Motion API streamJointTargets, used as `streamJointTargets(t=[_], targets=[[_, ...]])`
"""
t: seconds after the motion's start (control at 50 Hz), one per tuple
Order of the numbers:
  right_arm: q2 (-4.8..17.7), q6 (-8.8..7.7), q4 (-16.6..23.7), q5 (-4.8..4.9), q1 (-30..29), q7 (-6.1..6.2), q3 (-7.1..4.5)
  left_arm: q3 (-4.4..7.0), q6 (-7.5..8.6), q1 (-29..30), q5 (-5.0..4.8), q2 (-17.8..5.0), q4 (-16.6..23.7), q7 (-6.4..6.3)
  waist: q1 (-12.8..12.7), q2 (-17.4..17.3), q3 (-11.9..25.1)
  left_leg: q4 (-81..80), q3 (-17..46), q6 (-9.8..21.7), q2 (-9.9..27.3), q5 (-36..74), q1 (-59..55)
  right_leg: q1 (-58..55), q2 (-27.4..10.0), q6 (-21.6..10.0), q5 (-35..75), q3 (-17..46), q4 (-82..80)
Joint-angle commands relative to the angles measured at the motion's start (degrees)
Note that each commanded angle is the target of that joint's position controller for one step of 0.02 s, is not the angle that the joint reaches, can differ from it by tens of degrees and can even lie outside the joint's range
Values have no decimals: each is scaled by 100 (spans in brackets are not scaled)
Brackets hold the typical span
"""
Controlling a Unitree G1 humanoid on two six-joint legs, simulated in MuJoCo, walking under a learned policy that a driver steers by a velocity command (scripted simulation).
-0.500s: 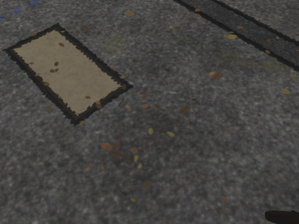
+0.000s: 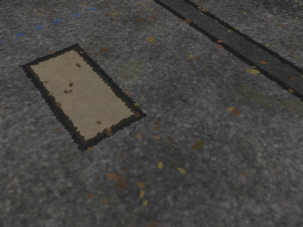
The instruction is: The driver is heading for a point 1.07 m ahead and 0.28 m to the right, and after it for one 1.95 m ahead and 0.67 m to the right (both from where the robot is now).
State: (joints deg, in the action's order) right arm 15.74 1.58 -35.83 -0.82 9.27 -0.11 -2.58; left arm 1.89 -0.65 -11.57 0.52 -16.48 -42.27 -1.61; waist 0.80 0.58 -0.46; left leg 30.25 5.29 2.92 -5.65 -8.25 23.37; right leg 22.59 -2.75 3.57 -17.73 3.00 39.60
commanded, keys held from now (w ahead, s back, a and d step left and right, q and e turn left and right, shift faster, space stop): no key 0.50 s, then w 0.26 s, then no key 0.24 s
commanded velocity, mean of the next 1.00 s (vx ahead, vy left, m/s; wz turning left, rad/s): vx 0.11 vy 0.00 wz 0.04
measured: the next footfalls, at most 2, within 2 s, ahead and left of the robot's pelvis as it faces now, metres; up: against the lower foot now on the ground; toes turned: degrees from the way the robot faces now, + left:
right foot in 0.02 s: +0.06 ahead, -0.16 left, +0.00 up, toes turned +1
right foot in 1.14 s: +0.33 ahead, -0.13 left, +0.00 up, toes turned +0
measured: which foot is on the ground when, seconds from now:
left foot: down 0.00-1.00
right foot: up 0.00-0.00, down 0.02-0.76, up 0.78-1.00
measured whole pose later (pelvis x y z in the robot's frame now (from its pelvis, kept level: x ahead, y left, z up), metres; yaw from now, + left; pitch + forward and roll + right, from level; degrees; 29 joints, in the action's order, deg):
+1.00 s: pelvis +0.16 +0.00 +0.02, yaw +1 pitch +1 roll +0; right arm 12.4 -2.6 -51.0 -0.4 18.2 0.7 -2.3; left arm 3.2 2.8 -10.4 -0.4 -16.5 -45.7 -0.2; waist 1.7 2.6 -1.2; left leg 17.5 -1.4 3.2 -2.3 -13.3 5.4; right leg 30.4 -3.4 1.4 -14.1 0.4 49.1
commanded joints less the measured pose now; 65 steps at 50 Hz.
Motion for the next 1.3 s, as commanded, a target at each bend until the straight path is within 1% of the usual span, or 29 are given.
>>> streamJointTargets(t=[0.02, 0.04, 0.06, 0.08, 0.1, 0.2, 0.38, 0.5, 0.56, 0.6, 0.64, 0.68, 0.74, 0.76, 0.78, 0.8, 0.82, 0.86, 0.9, 0.98, 1.06, 1.1, 1.14, 1.16, 1.18, 1.2, 1.22, 1.26, 1.3], targets=[[450, -69, 116, 1, 262, 6, -74, 126, 131, -284, 86, -405, 288, 86, -124, -694, 555, -834, 1175, 384, 1071, -1610, -21, -1325, -26, -297, 766, -90, -1387], [356, -110, 70, -62, 426, 5, -48, 165, 146, -308, 181, -733, 371, 84, 26, -58, 457, -193, 800, 55, 718, -1804, 286, -1484, -752, -586, 1206, 666, -1647], [288, -155, 113, -8, 552, -8, -76, 198, 141, -24, 213, -835, 264, 101, 347, 1092, 299, -46, -16, -196, 319, -1461, -98, -643, -1035, -968, 592, 1015, -1867], [461, -167, 99, -59, 240, 12, -101, 95, 170, 244, 219, -458, 385, 126, 196, 985, 160, -21, 19, -310, 444, -904, -643, -103, -847, -929, -229, 970, -2123], [461, -153, 115, -56, -33, 19, -126, 74, 203, 247, 208, -357, 349, 121, 122, 917, 68, -39, 36, -307, 438, -590, -833, 7, -605, -701, -695, 754, -2094], [358, -82, -120, -31, 82, 55, -124, 67, 285, -194, 81, -355, 216, 53, -26, 412, -153, -254, 252, -141, 580, -501, -806, -144, -243, -473, -604, 283, -1808], [254, -107, -480, 2, 188, 155, -145, 53, 328, -346, 37, -206, 127, 90, -107, -144, 191, -181, 355, -217, 682, 425, -1088, -594, -83, -540, 528, 88, -1472], [292, -59, -703, 18, 221, 234, -177, 49, 341, -363, 19, -159, -8, 128, -95, -111, 190, -140, 386, -227, 720, 748, -1274, -638, -17, -545, 808, 21, -1493], [293, -36, -875, 72, 312, 256, -199, 120, 280, -523, -34, -365, -146, 93, -135, 276, -13, 233, -115, -222, 307, -1298, -900, -558, -85, -830, -1310, 301, -1920], [301, -186, -737, 143, -3, 219, -205, 215, 265, -709, -95, -684, -177, 29, -283, 793, -564, 951, -549, -220, 235, -1692, 237, -793, -954, -1395, -2735, 1540, -2654], [247, -416, -588, 231, -418, 137, -177, 283, 323, -784, -113, -858, -235, -26, -401, 833, -1008, 1385, -445, -96, 636, -1546, 865, -900, -1631, -1785, -2518, 2370, -2974], [209, -567, -604, 246, -403, 34, -165, 280, 377, -724, -136, -804, -259, 1, -344, 793, -901, 1025, -468, 49, 776, -1803, 839, -1243, -1561, -1710, -1656, 2039, -2846], [305, -640, -1145, 205, 693, -48, -280, 244, 346, -336, -228, -691, -250, 75, 235, 627, -280, -225, -848, 41, 324, -298, -1822, -279, -748, -1231, -275, 807, -2098], [570, -633, -1292, 206, 1363, -21, -392, 173, 382, -170, -187, -483, -199, 84, 562, 267, 30, -462, -202, 202, 722, -521, -2686, 199, -412, -959, 339, 316, -1081], [1260, -623, -1351, 161, 1939, 20, -550, 57, 465, -120, -126, -76, 68, 69, 620, -1350, 365, -1242, 2083, 896, 2077, -772, -3520, 1312, 408, -443, -57, -525, 1010], [1100, -650, -1331, 84, 1995, -12, -459, 132, 550, -64, -166, -346, 142, 29, 623, -1473, 406, -1717, 3402, 1498, 2722, 24, -3451, 1882, 581, -308, -1537, 34, 2260], [811, -675, -1240, 39, 1505, 0, -345, 208, 582, -269, -253, -548, 66, 53, 310, -935, 53, -1506, 2760, 1485, 2749, 858, -3151, 2100, 286, -377, -1450, 295, 2884], [550, -651, -1067, 98, 848, -14, -246, 229, 541, -348, -158, -509, -112, 106, 18, -458, 15, -1391, 1364, 1051, 2207, 2112, -2717, 1952, -66, -448, -714, 151, 2711], [368, -568, -1073, 105, 680, 13, -159, 233, 446, -327, -109, -374, -173, 148, -75, -569, 28, -1512, 570, 782, 1805, 2896, -2315, 1470, -163, -373, -119, -79, 2185], [610, -459, -1204, 22, 645, 150, -160, 89, 375, 54, -65, -3, -77, 152, -92, -564, 119, -1489, -196, 774, 1502, 3688, -1812, 639, -71, -156, 639, -322, 506], [750, -377, -1395, 81, 747, 152, -176, 127, 338, 414, -92, -236, -22, 123, 37, -683, 212, -1313, -125, 765, 1658, 3592, -1798, 105, 68, -206, 1144, -349, -343], [696, -351, -1449, 142, 606, 143, -162, 159, 352, 439, -66, -318, -31, 134, -52, -631, 150, -1087, -30, 687, 1688, 3253, -1819, -109, 102, -385, 1251, -337, -757], [588, -345, -1554, 158, 702, 126, -137, 242, 386, 141, 22, -495, -178, 122, -224, -311, 272, -607, -72, 378, 1360, 2629, -1697, -992, 118, -632, 2503, -269, -1615], [497, -390, -1564, 14, 918, 119, -109, 333, 393, -74, 64, -868, -204, 74, -145, 100, 607, -143, -260, 109, 1021, 1815, -1352, -1832, -394, -844, 4448, 208, -1304], [148, -411, -1734, -42, 1576, 116, -20, 313, 348, -170, 89, -811, -289, 58, 107, 743, 1191, 346, -391, -222, 726, 243, -688, -2861, -1021, -1514, 5123, 820, -958], [163, -358, -1796, -9, 1376, 141, 0, 228, 277, -253, 44, -391, -355, 76, -122, 787, 1275, 760, -414, -414, 589, -1108, -641, -2686, -1308, -1857, 4688, 1232, -1184], [177, -262, -1708, 67, 1055, 159, -10, 148, 239, -55, 17, -193, -405, 97, -69, 899, 1028, 847, -360, -468, 591, -1922, -512, -2297, -1342, -1869, 3764, 1416, -1490], [206, -54, -1730, 68, 899, 243, -26, 132, 226, 530, 33, -264, -354, 134, 120, 818, 548, 436, -304, -462, 696, -1941, -622, -1471, -1177, -1578, 2247, 1360, -1815], [238, 52, -1880, -13, 1037, 263, -17, 173, 211, 999, -4, -389, -297, 143, 318, 648, 327, -560, -319, -334, 731, -750, -1383, -599, -672, -1038, 889, 777, -1868]])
